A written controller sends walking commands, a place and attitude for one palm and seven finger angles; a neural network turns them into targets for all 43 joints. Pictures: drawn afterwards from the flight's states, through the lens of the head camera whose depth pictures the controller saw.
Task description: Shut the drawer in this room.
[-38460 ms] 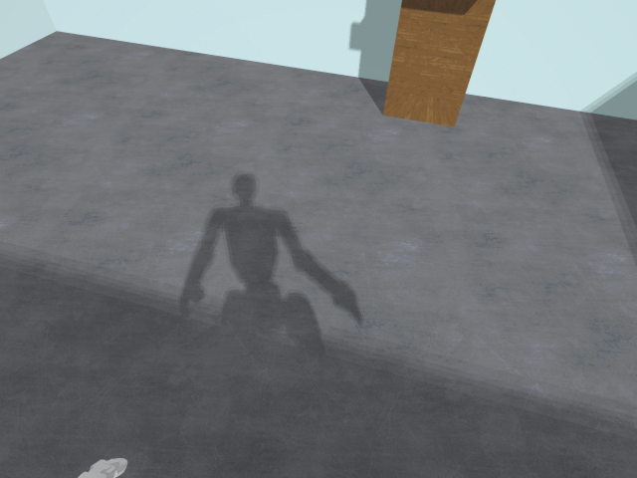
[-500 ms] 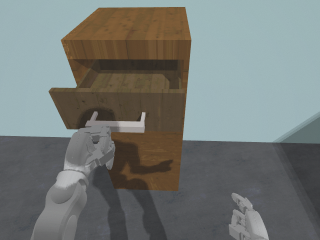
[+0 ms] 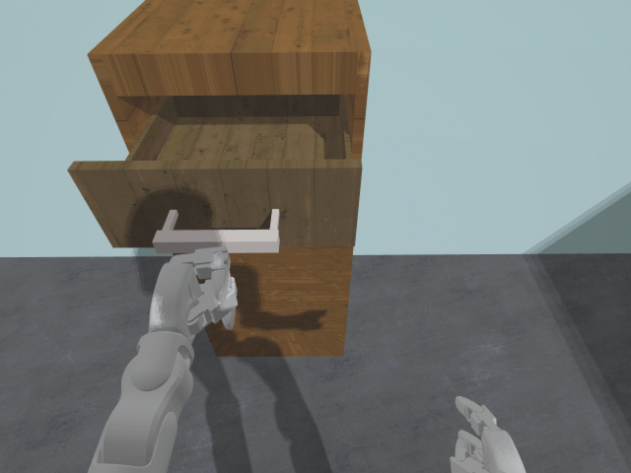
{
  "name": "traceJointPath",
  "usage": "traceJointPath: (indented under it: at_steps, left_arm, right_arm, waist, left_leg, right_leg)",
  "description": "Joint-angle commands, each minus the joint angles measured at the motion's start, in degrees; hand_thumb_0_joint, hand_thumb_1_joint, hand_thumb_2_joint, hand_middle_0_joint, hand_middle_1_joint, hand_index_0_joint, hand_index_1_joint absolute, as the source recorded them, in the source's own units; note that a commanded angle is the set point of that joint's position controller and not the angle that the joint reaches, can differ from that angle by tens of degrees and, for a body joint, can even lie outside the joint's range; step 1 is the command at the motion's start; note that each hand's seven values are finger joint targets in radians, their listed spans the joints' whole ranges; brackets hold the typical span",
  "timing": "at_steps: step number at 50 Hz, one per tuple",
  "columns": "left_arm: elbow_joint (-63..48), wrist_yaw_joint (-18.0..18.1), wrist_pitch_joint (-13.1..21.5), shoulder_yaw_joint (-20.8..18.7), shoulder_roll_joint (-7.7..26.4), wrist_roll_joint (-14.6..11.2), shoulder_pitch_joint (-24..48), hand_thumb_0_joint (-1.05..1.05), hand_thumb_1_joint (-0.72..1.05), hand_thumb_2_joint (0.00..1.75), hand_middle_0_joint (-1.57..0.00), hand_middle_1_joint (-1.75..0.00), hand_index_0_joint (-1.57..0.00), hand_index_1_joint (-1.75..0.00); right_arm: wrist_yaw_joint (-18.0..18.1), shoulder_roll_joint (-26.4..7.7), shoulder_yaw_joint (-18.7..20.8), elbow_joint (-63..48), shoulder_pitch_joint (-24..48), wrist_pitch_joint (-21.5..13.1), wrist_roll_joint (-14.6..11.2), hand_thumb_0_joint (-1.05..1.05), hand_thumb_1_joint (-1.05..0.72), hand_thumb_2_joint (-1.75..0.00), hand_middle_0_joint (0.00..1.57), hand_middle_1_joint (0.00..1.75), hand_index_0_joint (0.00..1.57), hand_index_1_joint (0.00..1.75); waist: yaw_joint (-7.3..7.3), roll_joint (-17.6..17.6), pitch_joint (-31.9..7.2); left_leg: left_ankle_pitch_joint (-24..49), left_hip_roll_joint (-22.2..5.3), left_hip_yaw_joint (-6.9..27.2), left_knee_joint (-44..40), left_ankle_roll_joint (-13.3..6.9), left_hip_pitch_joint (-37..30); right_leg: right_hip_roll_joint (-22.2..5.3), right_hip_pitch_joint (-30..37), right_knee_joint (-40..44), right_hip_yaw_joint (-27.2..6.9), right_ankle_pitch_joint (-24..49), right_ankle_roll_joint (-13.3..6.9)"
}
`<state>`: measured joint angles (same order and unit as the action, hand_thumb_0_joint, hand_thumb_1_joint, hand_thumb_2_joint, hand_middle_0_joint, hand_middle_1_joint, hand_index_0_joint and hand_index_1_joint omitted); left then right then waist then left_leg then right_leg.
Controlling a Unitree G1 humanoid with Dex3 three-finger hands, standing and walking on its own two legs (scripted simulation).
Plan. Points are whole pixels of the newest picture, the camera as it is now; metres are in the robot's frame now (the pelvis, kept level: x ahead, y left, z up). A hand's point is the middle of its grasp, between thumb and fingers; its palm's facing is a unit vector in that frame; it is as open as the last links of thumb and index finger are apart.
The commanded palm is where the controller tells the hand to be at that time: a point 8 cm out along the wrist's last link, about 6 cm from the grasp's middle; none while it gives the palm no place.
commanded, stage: bring the fist close to the handle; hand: left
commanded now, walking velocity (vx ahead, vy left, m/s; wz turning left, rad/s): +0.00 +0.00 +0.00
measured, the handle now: (220, 229) +0.41 +0.17 +0.10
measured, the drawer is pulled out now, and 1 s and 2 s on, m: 0.20 0.19 0.09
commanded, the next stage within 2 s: push the drawer shut in 0.58 s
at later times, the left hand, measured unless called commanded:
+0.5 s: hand (239, 290) +0.30 +0.12 +0.10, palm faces +0.04 -1.00 -0.01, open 3.3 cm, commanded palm +0.27 +0.17 +0.10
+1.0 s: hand (241, 274) +0.33 +0.12 +0.09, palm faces +0.04 -1.00 -0.02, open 3.1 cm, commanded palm +0.32 +0.17 +0.10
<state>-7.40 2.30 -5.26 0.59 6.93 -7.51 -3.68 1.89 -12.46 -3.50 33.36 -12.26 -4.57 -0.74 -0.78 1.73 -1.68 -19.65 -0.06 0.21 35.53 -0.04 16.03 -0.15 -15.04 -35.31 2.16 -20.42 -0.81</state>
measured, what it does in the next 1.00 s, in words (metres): stands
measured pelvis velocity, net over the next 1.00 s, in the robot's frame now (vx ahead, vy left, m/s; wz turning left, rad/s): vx -0.02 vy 0.00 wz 0.01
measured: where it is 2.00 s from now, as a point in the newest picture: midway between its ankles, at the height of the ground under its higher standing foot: outside the picture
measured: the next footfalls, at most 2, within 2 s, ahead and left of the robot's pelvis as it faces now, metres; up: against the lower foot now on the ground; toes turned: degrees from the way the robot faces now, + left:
none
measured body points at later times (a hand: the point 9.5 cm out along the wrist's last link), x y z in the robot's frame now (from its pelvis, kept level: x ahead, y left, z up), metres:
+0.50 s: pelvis -0.01 +0.00 -0.01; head -0.01 -0.02 +0.44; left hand +0.30 +0.17 +0.10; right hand +0.14 -0.23 -0.10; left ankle -0.01 +0.12 -0.73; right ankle -0.02 -0.11 -0.73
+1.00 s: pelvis -0.02 +0.00 -0.01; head +0.00 -0.01 +0.44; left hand +0.32 +0.18 +0.10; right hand +0.14 -0.23 -0.11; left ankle -0.01 +0.12 -0.73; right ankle -0.02 -0.11 -0.73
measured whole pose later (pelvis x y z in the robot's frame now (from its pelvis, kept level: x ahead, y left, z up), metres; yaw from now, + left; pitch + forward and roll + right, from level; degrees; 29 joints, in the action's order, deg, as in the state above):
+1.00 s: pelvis -0.02 +0.00 -0.01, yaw +0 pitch +3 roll +0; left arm 17.6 1.7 6.3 -1.9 8.1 -8.2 13.7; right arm 2.7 -13.3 -2.4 35.3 -13.2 -3.7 -1.2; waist 0.1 1.9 -2.5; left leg -19.6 -0.5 0.9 39.8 0.2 23.7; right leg 0.2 -22.2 -39.0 2.9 -20.2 -1.2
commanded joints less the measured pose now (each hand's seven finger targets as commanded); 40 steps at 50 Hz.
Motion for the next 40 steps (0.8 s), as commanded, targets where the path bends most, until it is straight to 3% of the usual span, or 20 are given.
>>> traceJointPath:
  at_steps: [1,2,6,7,8,12,14,17,20,22,23,26,27,30,35,40]
  left_arm:
    - [-8.5,0.3,6.7,-2.8,3.5,-0.2,17.9,0.00,0.90,0.90,-1.40,-1.60,-1.40,-1.60]
    - [-6.5,0.6,7.5,-3.8,5.0,-0.1,19.4,0.00,0.90,0.90,-1.40,-1.60,-1.40,-1.60]
    - [-2.7,0.4,10.4,-3.9,4.5,0.0,23.5,0.00,0.90,0.90,-1.40,-1.60,-1.40,-1.60]
    - [-0.7,0.4,11.1,-4.3,5.1,0.0,22.7,0.00,0.90,0.90,-1.40,-1.60,-1.40,-1.60]
    - [-0.2,0.1,11.8,-2.9,3.5,0.1,23.7,0.00,0.90,0.90,-1.40,-1.60,-1.40,-1.60]
    - [0.5,-0.3,14.1,-4.0,5.0,0.0,22.9,0.00,0.90,0.90,-1.40,-1.60,-1.40,-1.60]
    - [-0.8,-0.3,14.8,-3.4,4.2,-0.1,23.0,0.00,0.90,0.90,-1.40,-1.60,-1.40,-1.60]
    - [0.5,0.0,15.1,-4.4,5.2,-0.4,21.2,0.00,0.90,0.90,-1.40,-1.60,-1.40,-1.60]
    - [0.4,0.0,14.5,-3.8,4.1,-0.6,20.0,0.00,0.90,0.90,-1.40,-1.60,-1.40,-1.60]
    - [1.2,0.1,14.0,-4.9,5.5,-0.4,19.5,0.00,0.90,0.90,-1.40,-1.60,-1.40,-1.60]
    - [0.8,0.0,13.8,-3.7,4.4,-0.4,20.4,0.00,0.90,0.90,-1.40,-1.60,-1.40,-1.60]
    - [0.2,0.0,13.8,-4.7,5.4,-0.3,21.5,0.00,0.90,0.90,-1.40,-1.60,-1.40,-1.60]
    - [-0.3,0.1,14.0,-4.3,5.7,-0.2,23.2,0.00,0.90,0.90,-1.40,-1.60,-1.40,-1.60]
    - [-1.3,-0.1,14.8,-3.1,4.5,-0.3,26.1,0.00,0.90,0.90,-1.40,-1.60,-1.40,-1.60]
    - [2.9,-0.6,14.9,-3.8,5.3,-0.8,26.8,0.00,0.90,0.90,-1.40,-1.60,-1.40,-1.60]
    - [8.1,-0.1,13.7,-3.4,5.3,-0.3,35.3,0.00,0.90,0.90,-1.40,-1.60,-1.40,-1.60]
  right_arm:
    - [0.7,-5.9,2.6,-8.8,6.5,-2.8,0.0,0.00,-0.90,-0.90,0.20,0.30,0.20,0.30]
    - [0.8,-6.4,2.7,-8.2,6.0,-2.6,0.0,0.00,-0.90,-0.90,0.20,0.30,0.20,0.30]
    - [0.9,-6.2,3.1,-7.7,5.4,-2.8,0.0,0.00,-0.90,-0.90,0.20,0.30,0.20,0.30]
    - [0.7,-6.5,3.1,-7.5,4.8,-2.7,0.1,0.00,-0.90,-0.90,0.20,0.30,0.20,0.30]
    - [0.6,-6.4,3.2,-7.6,4.8,-2.7,0.0,0.00,-0.90,-0.90,0.20,0.30,0.20,0.30]
    - [0.1,-6.7,3.8,-8.1,4.1,-3.1,0.0,0.00,-0.90,-0.90,0.20,0.30,0.20,0.30]
    - [0.0,-6.5,3.9,-8.4,4.1,-3.3,-0.1,0.00,-0.90,-0.90,0.20,0.30,0.20,0.30]
    - [-0.2,-6.9,4.0,-8.5,3.8,-3.3,-0.1,0.00,-0.90,-0.90,0.20,0.30,0.20,0.30]
    - [-0.3,-6.7,3.9,-8.9,4.3,-2.9,-0.3,0.00,-0.90,-0.90,0.20,0.30,0.20,0.30]
    - [-0.3,-7.0,4.0,-8.9,4.2,-2.6,-0.4,0.00,-0.90,-0.90,0.20,0.30,0.20,0.30]
    - [-0.2,-6.7,3.9,-9.2,4.8,-2.5,-0.4,0.00,-0.90,-0.90,0.20,0.30,0.20,0.30]
    - [0.1,-6.6,3.8,-9.2,4.9,-2.3,-0.5,0.00,-0.90,-0.90,0.20,0.30,0.20,0.30]
    - [0.2,-6.9,3.8,-9.1,4.8,-2.3,-0.4,0.00,-0.90,-0.90,0.20,0.30,0.20,0.30]
    - [0.3,-6.4,3.6,-8.8,5.0,-2.7,-0.4,0.00,-0.90,-0.90,0.20,0.30,0.20,0.30]
    - [0.6,-6.7,3.5,-8.0,4.7,-2.8,-0.4,0.00,-0.90,-0.90,0.20,0.30,0.20,0.30]
    - [1.2,-6.9,3.2,-7.2,4.7,-2.1,-0.6,0.00,-0.90,-0.90,0.20,0.30,0.20,0.30]
  waist:
    - [0.54,-2.8,-9.0]
    - [1.10,-5.5,-8.5]
    - [0.89,-1.1,-11.7]
    - [0.97,-3.1,-11.8]
    - [1.01,-1.4,-12.6]
    - [0.26,-0.8,-15.7]
    - [0.09,-0.7,-16.8]
    - [0.09,-4.5,-15.0]
    - [0.05,-4.2,-12.4]
    - [0.04,-5.8,-11.4]
    - [0.33,-5.1,-11.1]
    - [0.18,-3.8,-11.1]
    - [0.92,-4.2,-11.1]
    - [1.10,-0.6,-11.9]
    - [1.71,-3.7,-11.4]
    - [2.53,-2.4,-10.2]
  left_leg:
    - [14.7,0.7,-0.3,-3.3,-0.8,-3.1]
    - [13.5,0.5,-0.1,-3.1,-1.1,-2.1]
    - [13.7,0.9,-0.4,-2.0,-0.8,-2.4]
    - [13.6,0.7,-0.2,-1.7,-0.9,-1.4]
    - [14.4,0.8,-0.3,-1.4,-0.8,-1.5]
    - [16.1,0.6,-0.4,-0.7,-0.7,-1.4]
    - [16.9,0.6,-0.5,-0.8,-0.7,-1.8]
    - [16.3,0.4,-0.6,-0.9,-1.0,-0.1]
    - [15.0,0.6,-0.9,-1.6,-0.9,0.8]
    - [13.4,0.6,-0.9,-1.7,-1.1,1.6]
    - [12.1,0.8,-1.2,-1.8,-1.2,1.4]
    - [11.0,0.8,-1.1,-2.1,-1.2,1.2]
    - [10.5,0.9,-1.1,-1.6,-1.4,1.1]
    - [10.0,0.9,-0.7,-1.7,-1.2,-0.2]
    - [8.6,1.0,-0.5,-1.4,-1.3,0.8]
    - [6.5,1.2,0.0,-1.4,-1.2,1.3]
  right_leg:
    - [0.5,-0.5,3.8,1.0,17.2,-0.3]
    - [0.6,-1.2,4.1,0.8,15.7,-0.1]
    - [0.5,-1.8,2.7,0.3,16.2,-0.5]
    - [0.7,-1.8,2.5,0.5,15.9,-0.4]
    - [0.5,-1.9,1.8,0.5,16.9,-0.5]
    - [0.6,-0.9,0.8,0.4,18.9,-0.6]
    - [0.5,-0.3,0.5,0.3,20.1,-0.6]
    - [0.7,0.0,0.9,0.2,20.2,-0.4]
    - [0.6,-0.6,1.5,0.2,19.7,-0.3]
    - [0.7,-0.7,2.2,-0.1,17.6,-0.2]
    - [0.5,-1.3,2.7,-0.4,16.3,-0.1]
    - [0.6,-1.4,2.9,-0.5,14.7,-0.3]
    - [0.6,-1.8,3.2,-0.8,14.0,-0.1]
    - [0.6,-2.7,2.9,-0.6,13.2,-0.4]
    - [0.7,-3.2,3.4,-0.7,12.1,-0.1]
    - [0.6,-5.4,3.7,-0.7,9.1,-0.2]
